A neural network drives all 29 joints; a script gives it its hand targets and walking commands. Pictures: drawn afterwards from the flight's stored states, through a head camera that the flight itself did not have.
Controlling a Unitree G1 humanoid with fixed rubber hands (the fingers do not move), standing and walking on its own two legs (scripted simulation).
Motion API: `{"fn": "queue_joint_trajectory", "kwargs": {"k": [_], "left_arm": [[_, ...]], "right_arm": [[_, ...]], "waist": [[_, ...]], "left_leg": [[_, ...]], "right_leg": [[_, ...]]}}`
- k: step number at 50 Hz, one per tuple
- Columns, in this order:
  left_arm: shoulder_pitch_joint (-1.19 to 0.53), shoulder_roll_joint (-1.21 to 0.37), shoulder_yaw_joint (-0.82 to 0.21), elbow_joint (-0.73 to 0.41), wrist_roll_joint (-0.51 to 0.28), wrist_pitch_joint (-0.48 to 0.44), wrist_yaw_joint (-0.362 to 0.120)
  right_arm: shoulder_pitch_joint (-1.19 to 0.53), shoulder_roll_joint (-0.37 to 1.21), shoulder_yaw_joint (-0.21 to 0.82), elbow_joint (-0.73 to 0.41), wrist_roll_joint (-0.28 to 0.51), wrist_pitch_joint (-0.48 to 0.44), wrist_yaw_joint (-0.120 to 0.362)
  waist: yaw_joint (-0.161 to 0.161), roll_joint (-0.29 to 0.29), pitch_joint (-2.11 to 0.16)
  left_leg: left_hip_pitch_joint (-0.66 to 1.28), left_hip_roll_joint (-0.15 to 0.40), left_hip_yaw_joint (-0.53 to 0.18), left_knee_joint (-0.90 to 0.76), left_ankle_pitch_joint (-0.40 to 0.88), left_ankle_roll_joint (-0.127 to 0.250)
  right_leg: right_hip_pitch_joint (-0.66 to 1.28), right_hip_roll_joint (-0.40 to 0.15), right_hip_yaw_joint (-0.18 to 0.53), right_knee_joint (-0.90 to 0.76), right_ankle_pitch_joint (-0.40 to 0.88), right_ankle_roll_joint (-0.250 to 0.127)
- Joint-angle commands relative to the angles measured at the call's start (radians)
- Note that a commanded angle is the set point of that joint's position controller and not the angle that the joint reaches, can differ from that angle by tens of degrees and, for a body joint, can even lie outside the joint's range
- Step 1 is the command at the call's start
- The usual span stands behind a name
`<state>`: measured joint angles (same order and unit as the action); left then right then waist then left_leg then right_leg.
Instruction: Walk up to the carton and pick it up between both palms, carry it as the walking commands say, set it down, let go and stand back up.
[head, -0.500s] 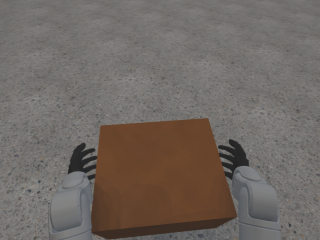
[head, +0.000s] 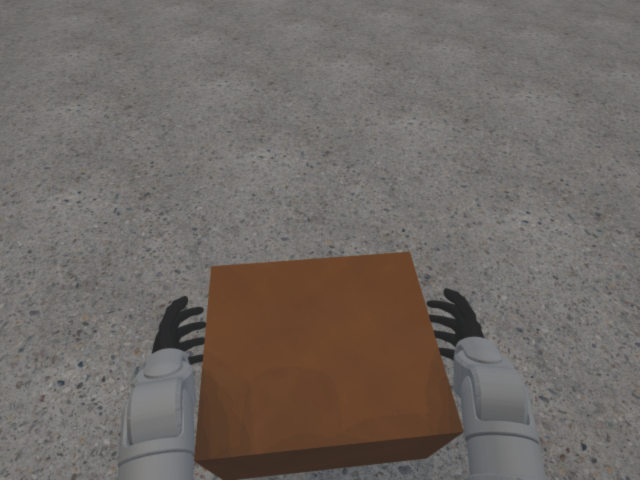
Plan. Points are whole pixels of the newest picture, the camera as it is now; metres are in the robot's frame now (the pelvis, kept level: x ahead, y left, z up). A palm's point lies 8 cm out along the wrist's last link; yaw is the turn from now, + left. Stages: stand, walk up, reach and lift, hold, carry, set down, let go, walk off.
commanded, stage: carry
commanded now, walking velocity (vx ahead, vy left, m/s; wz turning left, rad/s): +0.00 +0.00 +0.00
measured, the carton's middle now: (319, 363) +0.29 +0.01 -0.05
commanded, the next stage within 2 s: none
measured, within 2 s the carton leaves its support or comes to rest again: neither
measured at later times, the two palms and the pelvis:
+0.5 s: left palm (179, 356) +0.26 +0.19 +0.02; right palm (469, 344) +0.28 -0.19 +0.02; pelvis +0.01 +0.00 +0.00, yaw +0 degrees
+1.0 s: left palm (182, 355) +0.26 +0.18 +0.02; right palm (474, 345) +0.27 -0.19 +0.02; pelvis +0.00 -0.01 +0.00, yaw +0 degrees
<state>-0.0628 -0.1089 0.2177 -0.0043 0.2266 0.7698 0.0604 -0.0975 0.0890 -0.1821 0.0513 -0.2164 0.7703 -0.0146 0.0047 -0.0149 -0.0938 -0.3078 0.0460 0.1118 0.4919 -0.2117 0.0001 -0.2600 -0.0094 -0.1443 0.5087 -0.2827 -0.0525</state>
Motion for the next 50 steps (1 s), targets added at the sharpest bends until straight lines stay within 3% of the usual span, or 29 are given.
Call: {"fn": "queue_joint_trajectory", "kwargs": {"k": [1, 3, 6, 16, 22, 25, 28, 30, 33, 34, 50], "left_arm": [[-0.435, -0.694, -0.619, -0.023, -0.290, -0.073, -0.297], [-0.424, -0.671, -0.600, 0.019, -0.271, -0.091, -0.299], [-0.425, -0.667, -0.611, -0.015, -0.283, -0.115, -0.296], [-0.400, -0.626, -0.600, 0.030, -0.264, -0.158, -0.300], [-0.410, -0.620, -0.606, 0.018, -0.270, -0.172, -0.296], [-0.421, -0.623, -0.610, -0.002, -0.280, -0.174, -0.292], [-0.402, -0.597, -0.586, 0.057, -0.252, -0.178, -0.294], [-0.421, -0.620, -0.609, -0.002, -0.279, -0.177, -0.289], [-0.399, -0.599, -0.585, 0.054, -0.254, -0.177, -0.289], [-0.412, -0.610, -0.599, 0.017, -0.270, -0.178, -0.287], [-0.418, -0.634, -0.612, 0.013, -0.271, -0.160, -0.286]], "right_arm": [[-0.394, 0.702, 0.559, -0.020, 0.258, -0.078, 0.237], [-0.386, 0.681, 0.541, 0.027, 0.242, -0.096, 0.241], [-0.389, 0.678, 0.555, -0.003, 0.256, -0.119, 0.240], [-0.376, 0.641, 0.550, 0.043, 0.236, -0.161, 0.240], [-0.373, 0.636, 0.549, 0.038, 0.238, -0.174, 0.236], [-0.386, 0.638, 0.553, 0.014, 0.247, -0.177, 0.231], [-0.365, 0.613, 0.529, 0.078, 0.219, -0.180, 0.234], [-0.388, 0.633, 0.554, 0.011, 0.249, -0.180, 0.229], [-0.368, 0.613, 0.532, 0.067, 0.223, -0.179, 0.229], [-0.379, 0.624, 0.547, 0.029, 0.241, -0.180, 0.228], [-0.380, 0.643, 0.558, 0.023, 0.241, -0.162, 0.229]], "waist": [[0.001, 0.012, -0.188], [0.002, 0.014, -0.190], [0.002, 0.008, -0.196], [0.002, -0.002, -0.196], [0.002, 0.003, -0.189], [0.002, 0.001, -0.188], [0.002, 0.006, -0.187], [0.001, 0.006, -0.182], [0.001, 0.002, -0.189], [0.001, 0.001, -0.188], [0.003, 0.000, -0.189]], "left_leg": [[0.071, 0.095, -0.082, -0.054, 0.107, 0.014], [0.073, 0.096, -0.080, -0.048, 0.122, 0.015], [0.074, 0.096, -0.080, -0.044, 0.139, 0.014], [0.072, 0.097, -0.078, -0.030, 0.156, 0.012], [0.071, 0.100, -0.082, -0.034, 0.146, 0.012], [0.065, 0.100, -0.083, -0.037, 0.128, 0.011], [0.062, 0.099, -0.081, -0.039, 0.121, 0.012], [0.057, 0.099, -0.081, -0.039, 0.118, 0.009], [0.055, 0.098, -0.081, -0.038, 0.112, 0.010], [0.055, 0.099, -0.081, -0.036, 0.116, 0.009], [0.049, 0.098, -0.081, -0.040, 0.110, 0.010]], "right_leg": [[0.063, -0.145, 0.116, -0.072, 0.213, 0.008], [0.064, -0.144, 0.114, -0.070, 0.222, 0.007], [0.069, -0.146, 0.114, -0.064, 0.247, 0.005], [0.072, -0.151, 0.117, -0.056, 0.286, 0.008], [0.060, -0.147, 0.119, -0.060, 0.251, 0.006], [0.062, -0.147, 0.121, -0.066, 0.242, 0.006], [0.063, -0.148, 0.123, -0.068, 0.240, 0.006], [0.060, -0.147, 0.124, -0.069, 0.238, 0.006], [0.066, -0.149, 0.125, -0.072, 0.242, 0.006], [0.067, -0.148, 0.124, -0.071, 0.245, 0.006], [0.066, -0.152, 0.125, -0.080, 0.233, 0.004]]}}
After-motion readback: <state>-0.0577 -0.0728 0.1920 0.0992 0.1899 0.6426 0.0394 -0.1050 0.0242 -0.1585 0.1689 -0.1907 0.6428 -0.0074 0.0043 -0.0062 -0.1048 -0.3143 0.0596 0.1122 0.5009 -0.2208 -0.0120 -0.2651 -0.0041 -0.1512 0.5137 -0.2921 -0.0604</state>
